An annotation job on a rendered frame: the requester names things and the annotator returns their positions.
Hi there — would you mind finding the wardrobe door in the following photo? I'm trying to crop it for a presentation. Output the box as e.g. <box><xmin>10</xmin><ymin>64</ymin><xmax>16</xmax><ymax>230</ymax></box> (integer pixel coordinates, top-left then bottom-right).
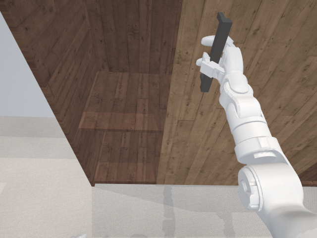
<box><xmin>298</xmin><ymin>162</ymin><xmax>317</xmax><ymax>181</ymax></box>
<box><xmin>157</xmin><ymin>0</ymin><xmax>317</xmax><ymax>186</ymax></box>

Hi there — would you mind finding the handle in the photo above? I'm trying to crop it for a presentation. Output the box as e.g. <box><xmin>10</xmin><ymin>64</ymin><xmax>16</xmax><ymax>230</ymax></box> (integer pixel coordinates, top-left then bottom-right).
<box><xmin>200</xmin><ymin>12</ymin><xmax>233</xmax><ymax>92</ymax></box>

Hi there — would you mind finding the robot right forearm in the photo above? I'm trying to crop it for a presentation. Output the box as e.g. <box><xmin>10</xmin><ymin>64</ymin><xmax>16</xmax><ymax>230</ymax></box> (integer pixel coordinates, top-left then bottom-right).
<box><xmin>219</xmin><ymin>72</ymin><xmax>304</xmax><ymax>199</ymax></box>

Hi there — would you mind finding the robot right upper arm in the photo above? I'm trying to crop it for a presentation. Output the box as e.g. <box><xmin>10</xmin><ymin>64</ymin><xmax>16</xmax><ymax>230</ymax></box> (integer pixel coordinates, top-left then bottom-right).
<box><xmin>238</xmin><ymin>162</ymin><xmax>317</xmax><ymax>238</ymax></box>

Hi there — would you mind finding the robot right hand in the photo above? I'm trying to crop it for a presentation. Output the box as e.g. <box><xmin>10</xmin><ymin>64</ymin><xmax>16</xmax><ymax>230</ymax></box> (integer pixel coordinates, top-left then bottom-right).
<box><xmin>196</xmin><ymin>35</ymin><xmax>243</xmax><ymax>85</ymax></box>

